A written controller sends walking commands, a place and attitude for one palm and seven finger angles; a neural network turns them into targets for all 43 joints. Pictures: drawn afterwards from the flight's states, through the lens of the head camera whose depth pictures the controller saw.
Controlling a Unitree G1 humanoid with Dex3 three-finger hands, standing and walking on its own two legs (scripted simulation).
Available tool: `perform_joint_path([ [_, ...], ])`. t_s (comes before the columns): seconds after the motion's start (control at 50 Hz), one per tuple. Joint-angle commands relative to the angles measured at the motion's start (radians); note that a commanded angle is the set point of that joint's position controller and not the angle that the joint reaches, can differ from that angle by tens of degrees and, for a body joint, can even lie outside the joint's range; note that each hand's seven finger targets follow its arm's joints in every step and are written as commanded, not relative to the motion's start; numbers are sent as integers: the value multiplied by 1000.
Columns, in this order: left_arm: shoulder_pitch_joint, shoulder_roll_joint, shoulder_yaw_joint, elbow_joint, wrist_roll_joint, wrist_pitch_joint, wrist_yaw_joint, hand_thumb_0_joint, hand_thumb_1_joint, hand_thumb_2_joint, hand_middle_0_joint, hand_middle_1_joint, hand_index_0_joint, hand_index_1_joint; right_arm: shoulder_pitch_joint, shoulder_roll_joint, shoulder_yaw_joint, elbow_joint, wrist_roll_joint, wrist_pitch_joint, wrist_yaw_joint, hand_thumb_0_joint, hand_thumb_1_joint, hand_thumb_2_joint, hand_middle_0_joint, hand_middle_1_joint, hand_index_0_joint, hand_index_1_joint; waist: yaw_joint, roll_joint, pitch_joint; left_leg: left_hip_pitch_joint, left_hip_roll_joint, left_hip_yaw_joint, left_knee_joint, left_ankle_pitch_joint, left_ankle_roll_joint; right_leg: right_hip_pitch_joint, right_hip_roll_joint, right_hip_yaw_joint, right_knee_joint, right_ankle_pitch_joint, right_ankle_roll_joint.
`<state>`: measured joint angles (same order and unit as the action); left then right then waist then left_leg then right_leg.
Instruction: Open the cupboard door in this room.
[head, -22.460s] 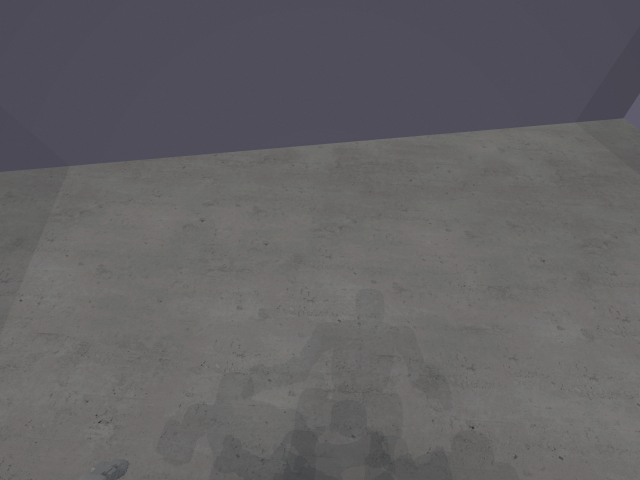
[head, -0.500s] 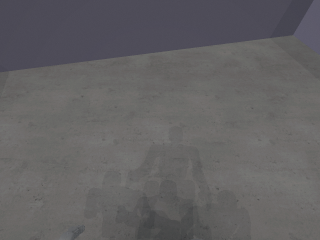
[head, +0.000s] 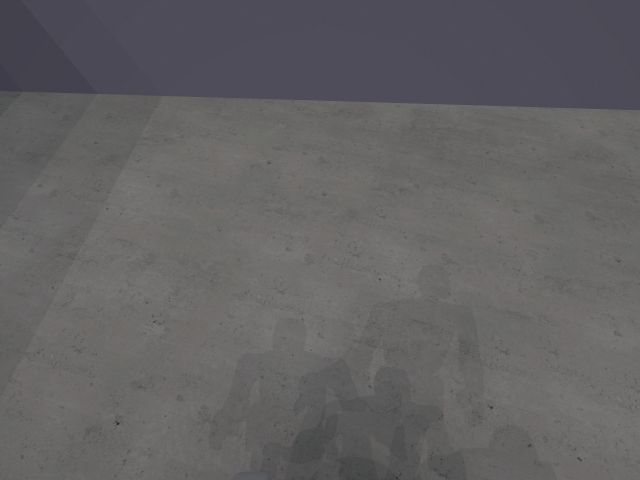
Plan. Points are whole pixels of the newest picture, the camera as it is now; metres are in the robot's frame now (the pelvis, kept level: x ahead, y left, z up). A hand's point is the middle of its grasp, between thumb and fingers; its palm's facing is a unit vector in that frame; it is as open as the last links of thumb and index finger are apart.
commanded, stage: turn or walk to find it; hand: left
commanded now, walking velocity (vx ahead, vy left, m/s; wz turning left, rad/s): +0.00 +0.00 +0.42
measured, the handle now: out of the picture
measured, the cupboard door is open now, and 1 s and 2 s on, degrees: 0 0 0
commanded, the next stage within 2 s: stand and wait in 0.10 s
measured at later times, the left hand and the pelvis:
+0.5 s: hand out of the picture +0.03 +0.22 -0.18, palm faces +0.01 -0.98 -0.21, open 7.4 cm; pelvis +0.00 +0.04 +0.00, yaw -4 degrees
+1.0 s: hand out of the picture +0.10 +0.19 -0.16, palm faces -0.22 -0.94 -0.25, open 7.4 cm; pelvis -0.01 +0.01 +0.00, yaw -16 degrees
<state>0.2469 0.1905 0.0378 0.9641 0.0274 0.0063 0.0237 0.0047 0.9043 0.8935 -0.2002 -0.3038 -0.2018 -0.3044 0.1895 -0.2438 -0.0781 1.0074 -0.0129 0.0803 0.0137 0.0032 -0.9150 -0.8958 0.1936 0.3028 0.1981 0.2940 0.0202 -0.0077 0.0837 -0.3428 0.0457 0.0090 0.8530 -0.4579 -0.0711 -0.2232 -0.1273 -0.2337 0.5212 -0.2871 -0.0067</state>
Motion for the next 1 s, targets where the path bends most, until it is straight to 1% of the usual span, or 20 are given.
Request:
perform_joint_path([
  [0.0, 41, 237, 61, -29, 1, -7, 5, 0, 900, 900, -200, -300, -200, -300, -12, -41, 7, -85, 9, -50, -8, 0, -900, -900, 200, 300, 200, 300, 7, -193, -132, 39, -35, 80, -251, 80, 19, 144, -230, 172, -60, 487, -107],
  [0.02, 21, 229, 62, -25, -4, -4, 4, 0, 900, 900, -200, -300, -200, -300, 15, -51, 5, -78, 9, -56, -7, 0, -900, -900, 200, 300, 200, 300, -18, -164, -141, 132, -26, 68, -378, 185, 28, 91, -211, 141, -2, 433, -67],
  [0.04, 24, 204, 57, -33, -14, 3, 3, 0, 900, 900, -200, -300, -200, -300, 55, -98, -4, -70, 6, -67, -5, 0, -900, -900, 200, 300, 200, 300, -45, -42, -171, 277, 25, 9, -489, 335, 48, -18, -169, 89, 117, 315, -14],
  [0.06, 33, 139, 44, -64, -20, 10, -1, 0, 900, 900, -200, -300, -200, -300, 84, -200, -27, -74, -3, -77, -10, 0, -900, -900, 200, 300, 200, 300, -61, 253, -181, 419, 275, -303, -520, 655, 142, -276, -34, 37, 315, -126, 66],
  [0.08, -33, 115, 24, -87, -14, 21, 2, 0, 900, 900, -200, -300, -200, -300, 125, -254, -38, -59, -1, -64, -18, 0, -900, -900, 200, 300, 200, 300, -90, 303, -160, 351, 373, -361, -519, 873, 236, -316, 10, 114, 448, -375, 80],
  [0.1, -45, 130, 29, -77, -11, 28, 4, 0, 900, 900, -200, -300, -200, -300, 103, -226, -29, -57, -5, -61, -24, 0, -900, -900, 200, 300, 200, 300, -78, 194, -136, 302, 365, -281, -506, 842, 259, -294, -5, 169, 517, -332, 65],
  [0.12, -34, 110, 26, -43, -11, 35, 7, 0, 900, 900, -200, -300, -200, -300, 52, -174, -11, -56, -8, -71, -38, 0, -900, -900, 200, 300, 200, 300, -56, 269, -128, 250, 296, -237, -522, 807, 231, -272, -8, 221, 520, -275, 67],
  [0.18, 19, 108, 18, 23, -13, 25, -3, 0, 900, 900, -200, -300, -200, -300, -22, -105, 19, -61, -4, -87, -52, 0, -900, -900, 200, 300, 200, 300, -13, 182, -82, 281, 202, -107, -500, 859, 207, -273, 28, 240, 555, -143, 66],
  [0.26, 47, 91, 6, 57, -11, 26, -3, 0, 900, 900, -200, -300, -200, -300, 5, -89, 20, -33, 1, -101, -57, 0, -900, -900, 200, 300, 200, 300, -9, 126, -79, 319, 203, -50, -520, 863, 207, -235, 50, 247, 468, -97, 69],
  [0.42, -33, 78, 25, 1, -8, 41, -14, 0, 900, 900, -200, -300, -200, -300, 31, -100, -13, -23, -12, -75, -53, 0, -900, -900, 200, 300, 200, 300, -40, 154, 2, 255, 280, -26, -484, 725, 234, -197, 61, 182, 314, -173, 58],
  [0.48, -2, 72, 33, -7, -6, 34, -21, 0, 900, 900, -200, -300, -200, -300, 11, -112, -19, -30, -13, -74, -52, 0, -900, -900, 200, 300, 200, 300, -21, 159, -16, 230, 280, -5, -430, 690, 213, -122, 75, 154, 186, -98, 42],
  [0.52, 67, 90, 42, 6, -5, 25, -24, 0, 900, 900, -200, -300, -200, -300, -8, -119, -23, -40, -6, -72, -50, 0, -900, -900, 200, 300, 200, 300, 17, 115, -54, 178, 240, 48, -316, 577, 159, 7, 75, 148, 5, 90, 30],
  [0.54, 117, 141, 51, 17, 2, 15, -20, 0, 900, 900, -200, -300, -200, -300, -9, -88, -21, -49, 0, -71, -49, 0, -900, -900, 200, 300, 200, 300, 42, -18, -89, 107, 172, 111, -159, 406, 100, 105, -6, 262, -98, 296, 1],
  [0.56, 133, 232, 69, 16, 8, 5, -10, 0, 900, 900, -200, -300, -200, -300, -17, -16, -7, -86, 4, -68, -45, 0, -900, -900, 200, 300, 200, 300, 45, -300, -78, -123, 27, 170, 64, -84, 38, 193, -233, 585, -165, 563, -114],
  [0.58, 157, 235, 64, 13, -12, 7, -6, 0, 900, 900, -200, -300, -200, -300, -82, -39, 0, -108, 8, -49, -49, 0, -900, -900, 200, 300, 200, 300, 78, -231, -72, -114, 7, 42, 197, -194, 41, 89, -279, 625, -207, 566, -212],
  [0.6, 105, 220, 72, 2, -11, 6, 1, 0, 900, 900, -200, -300, -200, -300, -75, -43, -5, -103, 5, -39, -48, 0, -900, -900, 200, 300, 200, 300, 52, -212, -55, -140, 16, -23, 266, -133, 48, 53, -237, 625, -248, 380, -224],
  [0.64, -3, 190, 70, -36, -11, 14, 4, 0, 900, 900, -200, -300, -200, -300, -59, -63, -12, -80, -3, -38, -40, 0, -900, -900, 200, 300, 200, 300, 20, -127, -11, -184, 36, -40, 326, -3, 42, 16, -171, 571, -255, 180, -194],
  [0.68, -37, 178, 65, -54, -11, 6, 2, 0, 900, 900, -200, -300, -200, -300, -23, -62, -11, -67, -8, -39, -34, 0, -900, -900, 200, 300, 200, 300, 1, -63, -59, -159, 36, -34, 299, 63, 27, 25, -131, 516, -245, 168, -162],
  [0.74, -23, 187, 65, -55, -12, 1, -5, 0, 900, 900, -200, -300, -200, -300, -2, -58, -7, -62, -10, -39, -33, 0, -900, -900, 200, 300, 200, 300, 4, -69, -108, -155, 28, -25, 241, 100, 10, 80, -92, 489, -235, 181, -137],
  [0.98, 1, 229, 78, -58, -2, 12, -13, 0, 900, 900, -200, -300, -200, -300, -55, -72, 7, -117, 3, -56, -45, 0, -900, -900, 200, 300, 200, 300, 26, -135, -118, -81, -7, -23, -39, 16, 11, 73, -78, 628, -202, 278, -183],
])
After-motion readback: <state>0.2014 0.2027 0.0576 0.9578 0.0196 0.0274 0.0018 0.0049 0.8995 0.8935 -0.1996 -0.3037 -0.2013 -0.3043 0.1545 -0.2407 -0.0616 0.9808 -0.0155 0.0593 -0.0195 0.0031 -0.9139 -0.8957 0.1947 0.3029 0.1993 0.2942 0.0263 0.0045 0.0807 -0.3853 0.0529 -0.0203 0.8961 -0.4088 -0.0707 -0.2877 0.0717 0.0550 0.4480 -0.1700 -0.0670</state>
